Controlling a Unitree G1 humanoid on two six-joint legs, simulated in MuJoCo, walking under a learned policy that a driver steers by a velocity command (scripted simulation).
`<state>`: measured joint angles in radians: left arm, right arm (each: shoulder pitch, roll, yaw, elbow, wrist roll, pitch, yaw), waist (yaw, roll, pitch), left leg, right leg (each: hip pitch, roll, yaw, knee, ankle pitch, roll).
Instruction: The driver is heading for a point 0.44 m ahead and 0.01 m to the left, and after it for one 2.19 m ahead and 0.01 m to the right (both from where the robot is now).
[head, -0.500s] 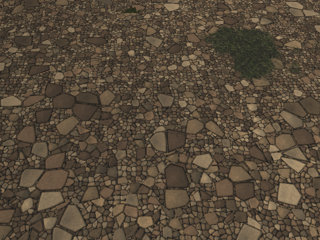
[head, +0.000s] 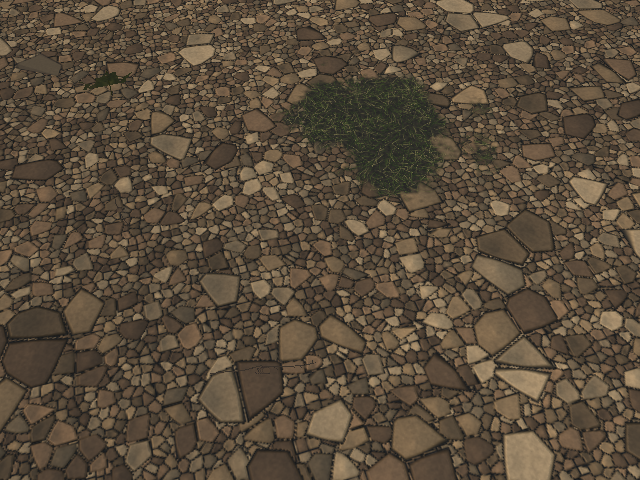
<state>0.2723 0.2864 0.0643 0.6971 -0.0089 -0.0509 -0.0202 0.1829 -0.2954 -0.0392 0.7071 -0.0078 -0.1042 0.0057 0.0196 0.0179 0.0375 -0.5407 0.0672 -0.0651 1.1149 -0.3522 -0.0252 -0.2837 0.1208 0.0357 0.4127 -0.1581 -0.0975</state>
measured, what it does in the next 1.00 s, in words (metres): walks ahead: left foot, then right foot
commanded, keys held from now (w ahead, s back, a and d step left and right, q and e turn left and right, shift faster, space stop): w+e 0.24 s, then w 0.10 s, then no key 0.16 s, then q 0.50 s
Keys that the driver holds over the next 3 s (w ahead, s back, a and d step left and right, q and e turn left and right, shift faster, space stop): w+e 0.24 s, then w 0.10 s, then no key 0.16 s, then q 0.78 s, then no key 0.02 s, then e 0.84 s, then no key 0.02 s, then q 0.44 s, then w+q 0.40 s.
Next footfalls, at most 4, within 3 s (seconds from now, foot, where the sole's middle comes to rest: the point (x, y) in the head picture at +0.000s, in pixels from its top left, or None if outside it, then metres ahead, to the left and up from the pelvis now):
0.26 left None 0.34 0.14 -0.78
0.68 right None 0.42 -0.12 -0.78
1.06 left None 0.40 0.14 -0.78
1.50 right None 0.44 -0.09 -0.78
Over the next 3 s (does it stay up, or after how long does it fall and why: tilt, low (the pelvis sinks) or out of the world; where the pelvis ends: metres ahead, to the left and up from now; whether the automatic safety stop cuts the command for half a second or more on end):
stays up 0.44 -0.07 0.01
